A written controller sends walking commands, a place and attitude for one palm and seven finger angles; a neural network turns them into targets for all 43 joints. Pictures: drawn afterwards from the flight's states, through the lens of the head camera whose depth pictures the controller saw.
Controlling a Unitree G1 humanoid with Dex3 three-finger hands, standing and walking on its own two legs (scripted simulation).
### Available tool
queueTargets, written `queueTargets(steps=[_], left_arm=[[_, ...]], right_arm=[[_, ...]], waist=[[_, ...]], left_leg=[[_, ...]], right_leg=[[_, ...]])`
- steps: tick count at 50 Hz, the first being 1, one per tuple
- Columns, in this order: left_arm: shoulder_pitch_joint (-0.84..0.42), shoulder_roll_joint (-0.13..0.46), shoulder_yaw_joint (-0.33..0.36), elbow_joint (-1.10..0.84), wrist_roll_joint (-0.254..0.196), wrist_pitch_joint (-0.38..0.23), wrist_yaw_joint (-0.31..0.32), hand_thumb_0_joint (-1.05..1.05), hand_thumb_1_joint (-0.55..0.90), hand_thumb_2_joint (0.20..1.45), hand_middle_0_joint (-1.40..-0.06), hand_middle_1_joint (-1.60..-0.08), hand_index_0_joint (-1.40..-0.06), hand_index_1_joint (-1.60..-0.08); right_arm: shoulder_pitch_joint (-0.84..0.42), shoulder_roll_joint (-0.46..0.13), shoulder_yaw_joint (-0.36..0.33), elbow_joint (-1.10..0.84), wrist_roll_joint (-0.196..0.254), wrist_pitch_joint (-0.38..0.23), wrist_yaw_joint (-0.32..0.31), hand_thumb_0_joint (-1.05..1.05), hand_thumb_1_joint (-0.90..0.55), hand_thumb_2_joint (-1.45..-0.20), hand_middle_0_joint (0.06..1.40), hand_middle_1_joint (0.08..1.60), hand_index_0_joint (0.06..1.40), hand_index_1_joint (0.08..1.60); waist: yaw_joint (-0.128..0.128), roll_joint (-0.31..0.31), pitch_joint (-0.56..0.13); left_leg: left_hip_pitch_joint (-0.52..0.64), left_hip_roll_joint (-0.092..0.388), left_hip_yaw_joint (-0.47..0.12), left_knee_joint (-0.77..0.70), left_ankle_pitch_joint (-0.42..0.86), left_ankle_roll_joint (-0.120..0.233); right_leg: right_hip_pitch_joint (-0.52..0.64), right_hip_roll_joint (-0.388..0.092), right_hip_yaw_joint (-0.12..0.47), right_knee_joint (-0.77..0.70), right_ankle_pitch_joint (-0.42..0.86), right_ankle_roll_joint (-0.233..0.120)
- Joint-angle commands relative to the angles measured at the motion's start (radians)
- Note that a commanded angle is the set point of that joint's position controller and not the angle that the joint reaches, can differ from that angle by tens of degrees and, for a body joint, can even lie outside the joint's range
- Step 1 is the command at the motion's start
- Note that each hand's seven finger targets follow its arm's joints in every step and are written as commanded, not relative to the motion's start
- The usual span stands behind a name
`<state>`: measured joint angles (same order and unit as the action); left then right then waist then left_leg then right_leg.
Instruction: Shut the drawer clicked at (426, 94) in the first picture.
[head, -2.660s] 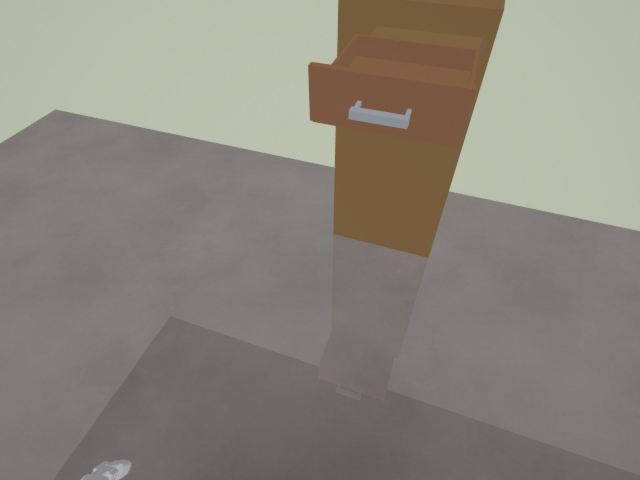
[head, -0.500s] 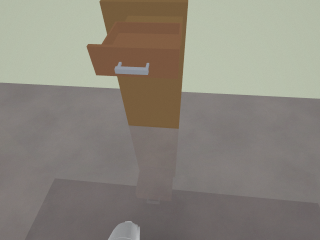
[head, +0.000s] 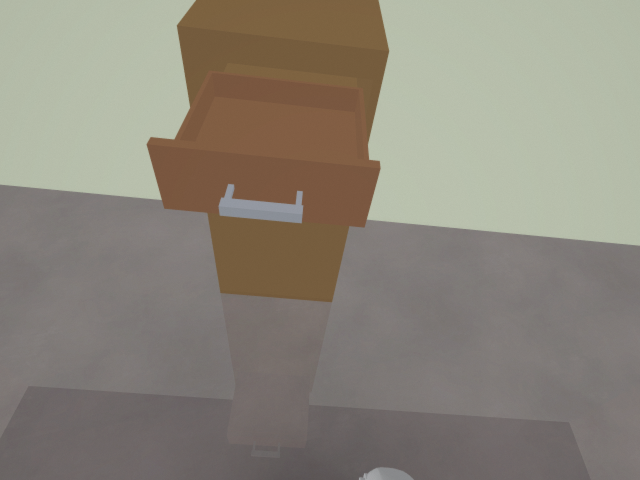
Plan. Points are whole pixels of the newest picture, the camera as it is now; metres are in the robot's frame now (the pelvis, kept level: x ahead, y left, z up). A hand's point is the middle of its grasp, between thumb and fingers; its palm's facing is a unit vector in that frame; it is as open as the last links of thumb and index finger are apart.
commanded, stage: take the last steps up to it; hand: left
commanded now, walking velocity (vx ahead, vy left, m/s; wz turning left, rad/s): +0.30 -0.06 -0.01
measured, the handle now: (263, 201) +0.52 +0.14 +0.03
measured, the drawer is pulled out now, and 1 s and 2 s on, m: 0.30 0.30 0.30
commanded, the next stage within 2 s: come to a stop and stand still in 0.48 s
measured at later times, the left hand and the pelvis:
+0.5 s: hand (249, 404) +0.26 +0.12 -0.18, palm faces -0.08 -0.99 -0.09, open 7.3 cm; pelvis +0.16 -0.02 +0.00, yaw +0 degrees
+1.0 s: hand (218, 409) +0.25 +0.16 -0.17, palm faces +0.11 -0.95 -0.29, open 7.3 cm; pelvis +0.21 -0.04 +0.00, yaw +2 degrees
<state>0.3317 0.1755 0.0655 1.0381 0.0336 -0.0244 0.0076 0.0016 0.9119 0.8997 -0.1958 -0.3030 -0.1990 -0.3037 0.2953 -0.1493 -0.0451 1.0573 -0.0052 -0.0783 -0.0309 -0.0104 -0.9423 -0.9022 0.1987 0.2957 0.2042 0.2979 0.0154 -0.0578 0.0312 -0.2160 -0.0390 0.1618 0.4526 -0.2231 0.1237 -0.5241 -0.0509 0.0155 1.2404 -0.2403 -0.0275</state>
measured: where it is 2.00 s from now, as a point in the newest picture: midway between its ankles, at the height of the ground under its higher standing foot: outside the picture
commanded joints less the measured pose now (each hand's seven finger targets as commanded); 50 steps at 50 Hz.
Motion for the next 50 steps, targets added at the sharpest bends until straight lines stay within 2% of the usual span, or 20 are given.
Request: queueTargets(steps=[1, 8, 17, 20, 23, 25, 26, 27, 28, 29, 30, 31, 32, 33, 34, 36, 39, 43, 46, 50], left_arm=[[0.098, 0.005, 0.004, -0.003, 0.000, 0.016, -0.010, 0.000, 0.900, 0.900, -0.200, -0.300, -0.200, -0.300], [-0.064, 0.013, 0.010, -0.023, -0.006, 0.026, -0.012, 0.000, 0.900, 0.900, -0.200, -0.300, -0.200, -0.300], [-0.265, -0.003, -0.011, -0.066, -0.010, 0.014, -0.022, 0.000, 0.900, 0.900, -0.200, -0.300, -0.200, -0.300], [-0.317, -0.020, -0.020, -0.077, -0.013, 0.007, -0.023, 0.000, 0.900, 0.900, -0.200, -0.300, -0.200, -0.300], [-0.324, -0.024, -0.025, -0.083, -0.015, 0.001, -0.018, 0.000, 0.900, 0.900, -0.200, -0.300, -0.200, -0.300], [-0.244, -0.010, -0.022, -0.062, -0.017, -0.009, -0.011, 0.000, 0.900, 0.900, -0.200, -0.300, -0.200, -0.300], [-0.165, 0.003, -0.016, -0.039, -0.016, -0.016, -0.007, 0.000, 0.900, 0.900, -0.200, -0.300, -0.200, -0.300], [-0.062, 0.027, -0.008, -0.013, -0.016, -0.023, -0.002, 0.000, 0.900, 0.900, -0.200, -0.300, -0.200, -0.300], [0.056, 0.066, 0.007, 0.022, -0.013, -0.032, 0.005, 0.000, 0.900, 0.900, -0.200, -0.300, -0.200, -0.300], [0.158, 0.136, 0.026, 0.043, -0.012, -0.043, 0.017, 0.000, 0.900, 0.900, -0.200, -0.300, -0.200, -0.300], [0.185, 0.169, 0.026, 0.049, -0.028, -0.046, 0.019, 0.000, 0.900, 0.900, -0.200, -0.300, -0.200, -0.300], [0.093, 0.145, 0.014, 0.025, -0.032, -0.040, 0.029, 0.000, 0.900, 0.900, -0.200, -0.300, -0.200, -0.300], [0.018, 0.115, 0.005, 0.009, -0.026, -0.038, 0.033, 0.000, 0.900, 0.900, -0.200, -0.300, -0.200, -0.300], [-0.041, 0.088, -0.006, -0.004, -0.023, -0.035, 0.037, 0.000, 0.900, 0.900, -0.200, -0.300, -0.200, -0.300], [-0.067, 0.060, -0.015, -0.010, -0.019, -0.034, 0.043, 0.000, 0.900, 0.900, -0.200, -0.300, -0.200, -0.300], [-0.081, 0.053, -0.008, -0.023, -0.013, -0.026, 0.051, 0.000, 0.900, 0.900, -0.200, -0.300, -0.200, -0.300], [-0.062, 0.090, 0.014, -0.043, -0.014, -0.007, 0.056, 0.000, 0.900, 0.900, -0.200, -0.300, -0.200, -0.300], [-0.081, 0.127, 0.023, -0.076, -0.008, 0.010, 0.057, 0.000, 0.900, 0.900, -0.200, -0.300, -0.200, -0.300], [-0.092, 0.143, 0.026, -0.100, 0.000, 0.018, 0.047, 0.000, 0.900, 0.900, -0.200, -0.300, -0.200, -0.300], [-0.046, 0.169, 0.034, -0.099, 0.007, 0.028, 0.039, 0.000, 0.900, 0.900, -0.200, -0.300, -0.200, -0.300]], right_arm=[[0.111, -0.073, 0.000, -0.011, -0.001, -0.029, -0.004, 0.000, -0.900, -0.900, 0.200, 0.300, 0.200, 0.300], [0.278, -0.057, 0.012, 0.063, -0.004, -0.025, -0.022, 0.000, -0.900, -0.900, 0.200, 0.300, 0.200, 0.300], [0.421, -0.015, 0.027, 0.136, -0.022, -0.016, -0.035, 0.000, -0.900, -0.900, 0.200, 0.300, 0.200, 0.300], [0.445, -0.015, 0.028, 0.151, -0.024, -0.010, -0.036, 0.000, -0.900, -0.900, 0.200, 0.300, 0.200, 0.300], [0.434, -0.023, 0.024, 0.159, -0.026, -0.002, -0.036, 0.000, -0.900, -0.900, 0.200, 0.300, 0.200, 0.300], [0.409, -0.047, 0.015, 0.156, -0.020, 0.003, -0.036, 0.000, -0.900, -0.900, 0.200, 0.300, 0.200, 0.300], [0.385, -0.058, 0.009, 0.152, -0.014, 0.004, -0.035, 0.000, -0.900, -0.900, 0.200, 0.300, 0.200, 0.300], [0.365, -0.061, 0.005, 0.142, -0.006, 0.006, -0.031, 0.000, -0.900, -0.900, 0.200, 0.300, 0.200, 0.300], [0.338, -0.054, 0.002, 0.123, 0.003, 0.004, -0.023, 0.000, -0.900, -0.900, 0.200, 0.300, 0.200, 0.300], [0.356, -0.008, 0.003, 0.104, 0.012, 0.000, -0.018, 0.000, -0.900, -0.900, 0.200, 0.300, 0.200, 0.300], [0.351, -0.017, 0.004, 0.095, 0.017, 0.005, -0.022, 0.000, -0.900, -0.900, 0.200, 0.300, 0.200, 0.300], [0.299, -0.003, 0.004, 0.090, 0.013, 0.014, -0.025, 0.000, -0.900, -0.900, 0.200, 0.300, 0.200, 0.300], [0.283, 0.028, 0.004, 0.083, 0.010, 0.035, -0.022, 0.000, -0.900, -0.900, 0.200, 0.300, 0.200, 0.300], [0.247, 0.036, 0.006, 0.082, 0.008, 0.052, -0.022, 0.000, -0.900, -0.900, 0.200, 0.300, 0.200, 0.300], [0.240, 0.051, 0.005, 0.080, 0.005, 0.072, -0.021, 0.000, -0.900, -0.900, 0.200, 0.300, 0.200, 0.300], [0.231, 0.054, -0.003, 0.069, 0.004, 0.106, -0.015, 0.000, -0.900, -0.900, 0.200, 0.300, 0.200, 0.300], [0.157, 0.004, -0.020, 0.020, -0.012, 0.133, -0.001, 0.000, -0.900, -0.900, 0.200, 0.300, 0.200, 0.300], [0.048, -0.050, -0.035, -0.054, -0.019, 0.149, 0.007, 0.000, -0.900, -0.900, 0.200, 0.300, 0.200, 0.300], [0.000, -0.058, -0.035, -0.083, -0.014, 0.139, 0.014, 0.000, -0.900, -0.900, 0.200, 0.300, 0.200, 0.300], [-0.070, -0.061, -0.025, -0.114, -0.006, 0.110, 0.019, 0.000, -0.900, -0.900, 0.200, 0.300, 0.200, 0.300]], waist=[[0.016, 0.134, 0.039], [-0.033, 0.154, 0.080], [-0.097, 0.163, 0.129], [-0.113, 0.167, 0.132], [-0.103, 0.184, 0.115], [-0.066, 0.201, 0.064], [-0.030, 0.192, 0.016], [0.012, 0.151, -0.049], [0.067, 0.117, -0.107], [0.091, -0.058, -0.209], [0.064, -0.045, -0.264], [0.038, 0.050, -0.138], [0.006, 0.033, -0.089], [-0.019, 0.075, -0.006], [-0.043, 0.084, 0.025], [-0.062, 0.053, 0.014], [-0.034, -0.006, -0.025], [-0.031, -0.062, -0.049], [-0.024, -0.130, -0.064], [0.015, -0.156, -0.082]], left_leg=[[0.022, 0.273, -0.225, -0.274, 0.288, -0.010], [0.186, 0.275, -0.229, -0.258, 0.443, -0.087], [0.331, 0.312, -0.233, -0.217, 0.580, 0.003], [0.355, 0.298, -0.206, -0.190, 0.671, 0.005], [0.343, 0.288, -0.160, -0.125, 0.855, -0.009], [0.309, 0.287, -0.148, -0.031, 0.990, -0.019], [0.285, 0.281, -0.138, 0.037, 0.981, -0.030], [0.214, 0.265, -0.136, 0.132, 0.904, -0.047], [0.040, 0.244, -0.130, 0.276, 0.715, -0.065], [-0.204, 0.118, -0.060, 0.555, 0.152, -0.107], [-0.241, 0.038, -0.085, 0.824, -0.407, -0.123], [-0.219, 0.090, -0.182, 0.802, -0.366, -0.115], [-0.177, 0.109, -0.173, 0.774, -0.341, -0.124], [-0.158, 0.134, -0.184, 0.744, -0.307, -0.131], [-0.127, 0.136, -0.181, 0.701, -0.279, -0.138], [-0.123, 0.122, -0.164, 0.635, -0.241, -0.153], [-0.198, 0.097, -0.159, 0.674, -0.187, -0.174], [-0.243, 0.087, -0.189, 0.697, -0.169, -0.190], [-0.212, 0.072, -0.162, 0.573, -0.177, -0.189], [-0.121, 0.057, -0.128, 0.321, -0.207, -0.172]], right_leg=[[-0.092, -0.044, 0.015, -0.039, 0.099, 0.034], [-0.233, -0.033, -0.014, -0.108, 0.147, 0.040], [-0.290, -0.035, -0.089, -0.294, 0.058, 0.019], [-0.248, -0.016, -0.116, -0.385, 0.035, 0.004], [-0.129, 0.018, -0.152, -0.517, -0.010, -0.023], [0.038, 0.054, -0.172, -0.607, -0.018, -0.042], [0.159, 0.065, -0.172, -0.671, 0.042, -0.048], [0.334, 0.069, -0.176, -0.739, 0.151, -0.050], [0.565, -0.008, -0.092, -0.723, 0.251, -0.083], [0.799, -0.273, 0.203, -0.721, 0.559, -0.192], [0.765, -0.441, 0.370, -0.797, 0.873, -0.300], [0.578, -0.396, 0.259, -0.826, 0.947, -0.281], [0.445, -0.377, 0.230, -0.853, 0.941, -0.251], [0.301, -0.345, 0.164, -0.870, 0.917, -0.221], [0.204, -0.313, 0.095, -0.884, 0.909, -0.193], [0.169, -0.277, 0.014, -0.886, 0.842, -0.170], [0.213, -0.279, 0.022, -0.882, 0.779, -0.182], [0.223, -0.283, 0.036, -0.873, 0.679, -0.184], [0.257, -0.244, 0.025, -0.877, 0.538, -0.164], [0.297, -0.238, 0.083, -0.877, 0.371, -0.164]])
